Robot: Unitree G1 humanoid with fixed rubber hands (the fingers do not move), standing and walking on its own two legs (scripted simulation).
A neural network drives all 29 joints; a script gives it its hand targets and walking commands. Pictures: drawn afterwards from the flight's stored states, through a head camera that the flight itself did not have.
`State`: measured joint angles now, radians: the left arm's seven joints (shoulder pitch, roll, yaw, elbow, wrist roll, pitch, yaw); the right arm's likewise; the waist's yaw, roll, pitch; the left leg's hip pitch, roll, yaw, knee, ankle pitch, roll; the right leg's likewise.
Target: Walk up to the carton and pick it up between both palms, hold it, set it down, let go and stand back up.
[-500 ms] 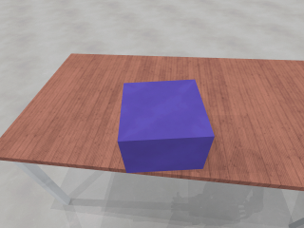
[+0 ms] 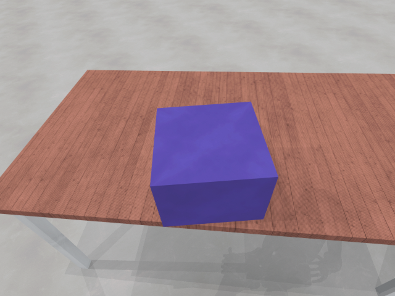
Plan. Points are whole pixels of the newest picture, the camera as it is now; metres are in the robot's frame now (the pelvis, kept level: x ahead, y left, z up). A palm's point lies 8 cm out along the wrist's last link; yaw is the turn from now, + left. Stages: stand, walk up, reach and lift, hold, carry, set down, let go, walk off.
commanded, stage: walk up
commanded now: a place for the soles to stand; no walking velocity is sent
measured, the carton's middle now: (208, 162) +0.46 -0.01 -0.02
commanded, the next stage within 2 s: reach and lift in 0.08 s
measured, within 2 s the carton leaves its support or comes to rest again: neither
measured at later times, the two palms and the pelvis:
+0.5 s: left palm out of the picture +0.12 +0.19 -0.07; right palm out of the picture +0.11 -0.24 -0.09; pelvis -0.04 -0.05 +0.01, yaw +2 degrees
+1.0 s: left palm (96, 295) +0.17 +0.22 -0.04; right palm (326, 272) +0.19 -0.23 -0.04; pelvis -0.07 -0.06 -0.01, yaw +6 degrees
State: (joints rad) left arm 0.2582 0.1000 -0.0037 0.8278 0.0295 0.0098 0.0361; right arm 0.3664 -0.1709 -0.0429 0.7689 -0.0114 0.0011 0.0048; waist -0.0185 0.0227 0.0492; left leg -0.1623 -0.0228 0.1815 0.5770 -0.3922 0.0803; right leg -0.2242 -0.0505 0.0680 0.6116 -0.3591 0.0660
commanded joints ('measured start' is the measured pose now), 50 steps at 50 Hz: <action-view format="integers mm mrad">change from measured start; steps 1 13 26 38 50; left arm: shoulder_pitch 7 -194 -377 -652 -714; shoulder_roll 92 176 310 443 418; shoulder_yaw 22 24 94 40 3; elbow -95 -428 -309 -178 83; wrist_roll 0 -54 -75 -257 -304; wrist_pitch -24 219 100 -75 -276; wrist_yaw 6 -40 -90 -74 -99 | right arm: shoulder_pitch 63 -205 -395 -606 -786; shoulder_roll -112 -163 63 80 -3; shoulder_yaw -31 -72 3 -9 -21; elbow -85 27 -97 -203 -11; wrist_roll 0 62 1 49 110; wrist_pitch -22 -234 -230 -96 -170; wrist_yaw -5 5 -60 -82 -79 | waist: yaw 1 -10 17 10 -16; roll -40 100 -23 10 38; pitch -14 -656 -111 -275 -296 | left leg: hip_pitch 25 340 -63 -355 -395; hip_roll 144 127 36 35 46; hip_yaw -131 -244 -97 -85 -132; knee -152 226 -198 -70 -44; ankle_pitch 408 1183 150 -110 -4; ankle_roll -18 -149 -59 -20 -48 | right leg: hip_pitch -50 -424 -28 -108 -72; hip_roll -1 124 28 5 43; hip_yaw -28 -72 -13 -20 -57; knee -61 75 -293 -141 -89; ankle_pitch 299 463 57 -166 -61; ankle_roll -49 -108 -61 -80 -97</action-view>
